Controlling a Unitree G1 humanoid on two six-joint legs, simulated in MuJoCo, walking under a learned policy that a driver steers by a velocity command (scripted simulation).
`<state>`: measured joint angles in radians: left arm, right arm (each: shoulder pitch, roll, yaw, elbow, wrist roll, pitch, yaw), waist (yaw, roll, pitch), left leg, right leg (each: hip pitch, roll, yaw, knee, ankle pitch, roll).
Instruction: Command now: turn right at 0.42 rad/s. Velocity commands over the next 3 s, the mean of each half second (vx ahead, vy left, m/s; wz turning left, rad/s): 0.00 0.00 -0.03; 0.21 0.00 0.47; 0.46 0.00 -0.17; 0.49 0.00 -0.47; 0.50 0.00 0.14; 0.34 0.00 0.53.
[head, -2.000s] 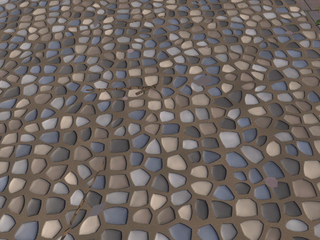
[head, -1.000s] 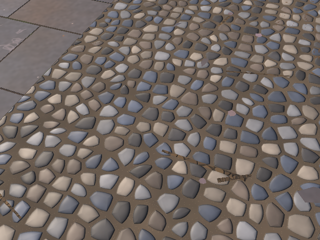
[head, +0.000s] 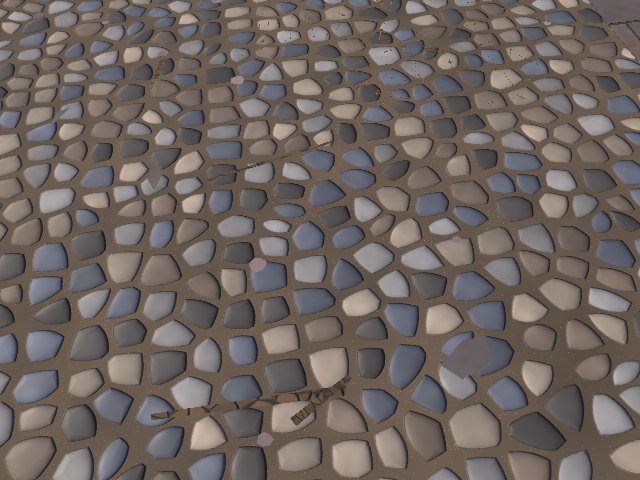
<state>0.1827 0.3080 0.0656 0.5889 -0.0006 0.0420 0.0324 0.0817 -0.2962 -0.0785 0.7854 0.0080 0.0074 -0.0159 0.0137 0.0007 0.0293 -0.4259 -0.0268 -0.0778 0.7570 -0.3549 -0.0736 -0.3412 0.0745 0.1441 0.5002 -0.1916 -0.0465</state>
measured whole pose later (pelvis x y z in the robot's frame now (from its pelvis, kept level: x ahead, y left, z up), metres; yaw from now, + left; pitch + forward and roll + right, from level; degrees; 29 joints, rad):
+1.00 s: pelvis +0.05 +0.08 +0.01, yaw +18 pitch +2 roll -3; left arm 0.11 0.31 0.09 0.69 0.00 -0.08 0.00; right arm 0.40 -0.25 -0.04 0.77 0.01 -0.05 -0.02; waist -0.06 -0.03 0.01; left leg -0.05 -0.05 -0.11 0.28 -0.25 0.08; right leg -0.62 -0.05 0.06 0.74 -0.01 0.05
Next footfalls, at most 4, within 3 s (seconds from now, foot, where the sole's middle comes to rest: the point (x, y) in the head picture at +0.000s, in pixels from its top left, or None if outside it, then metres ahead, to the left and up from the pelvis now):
0.10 left None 0.05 0.14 -0.78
0.38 right None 0.01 -0.12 -0.78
0.72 left None -0.01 0.14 -0.78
1.24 right None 0.38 0.04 -0.78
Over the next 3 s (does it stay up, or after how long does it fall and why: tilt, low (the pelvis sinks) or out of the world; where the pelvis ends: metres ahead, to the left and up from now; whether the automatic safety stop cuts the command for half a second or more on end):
stays up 1.09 0.19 0.00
